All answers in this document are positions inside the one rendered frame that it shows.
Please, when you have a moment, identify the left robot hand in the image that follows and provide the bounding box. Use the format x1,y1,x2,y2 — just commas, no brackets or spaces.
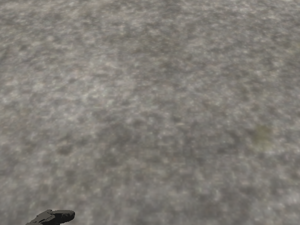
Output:
25,209,75,225

